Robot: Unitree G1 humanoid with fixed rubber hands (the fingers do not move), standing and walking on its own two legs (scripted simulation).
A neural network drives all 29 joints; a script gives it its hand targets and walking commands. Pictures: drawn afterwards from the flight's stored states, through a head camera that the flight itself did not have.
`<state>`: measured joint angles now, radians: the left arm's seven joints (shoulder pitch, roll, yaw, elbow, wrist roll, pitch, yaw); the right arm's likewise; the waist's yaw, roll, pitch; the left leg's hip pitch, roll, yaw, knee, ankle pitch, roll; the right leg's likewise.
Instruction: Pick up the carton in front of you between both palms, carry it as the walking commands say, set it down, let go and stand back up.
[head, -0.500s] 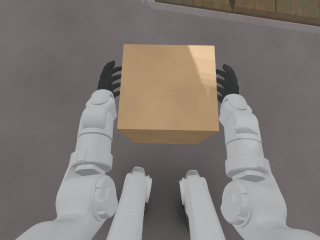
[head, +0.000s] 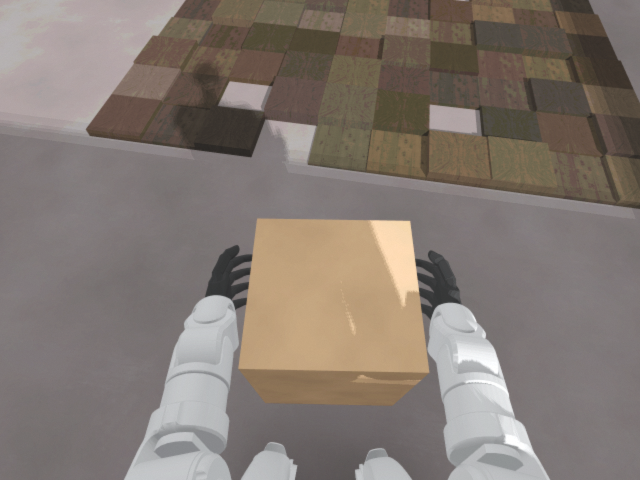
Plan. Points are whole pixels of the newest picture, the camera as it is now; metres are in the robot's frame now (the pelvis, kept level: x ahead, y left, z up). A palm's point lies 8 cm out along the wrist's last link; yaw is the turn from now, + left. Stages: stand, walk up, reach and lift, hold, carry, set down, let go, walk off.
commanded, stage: reach and lift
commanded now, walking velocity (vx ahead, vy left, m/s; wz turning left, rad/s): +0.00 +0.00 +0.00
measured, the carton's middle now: (330, 320) +0.36 +0.00 -0.10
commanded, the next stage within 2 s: hold in 1.38 s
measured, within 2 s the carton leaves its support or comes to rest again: neither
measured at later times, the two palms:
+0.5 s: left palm (197, 296) +0.31 +0.15 +0.09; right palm (487, 304) +0.31 -0.15 +0.09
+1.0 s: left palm (194, 289) +0.31 +0.15 +0.10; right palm (488, 297) +0.31 -0.15 +0.10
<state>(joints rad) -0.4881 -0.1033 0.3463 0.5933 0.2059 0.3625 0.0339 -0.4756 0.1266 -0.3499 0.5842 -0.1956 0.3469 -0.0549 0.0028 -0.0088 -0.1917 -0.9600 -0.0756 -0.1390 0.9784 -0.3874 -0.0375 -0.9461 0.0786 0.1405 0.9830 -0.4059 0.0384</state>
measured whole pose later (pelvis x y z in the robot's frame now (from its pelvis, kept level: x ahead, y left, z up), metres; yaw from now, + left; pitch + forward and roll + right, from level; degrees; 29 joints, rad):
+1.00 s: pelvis +0.02 +0.00 +0.07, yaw +0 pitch -3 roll +0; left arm -0.29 -0.16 0.26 0.34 0.28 0.65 0.00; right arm -0.29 0.16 -0.27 0.34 -0.28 0.64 0.01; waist 0.00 0.00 -0.01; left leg -0.17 -0.04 -0.14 0.44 -0.21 -0.02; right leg -0.15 0.03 0.15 0.44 -0.23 0.02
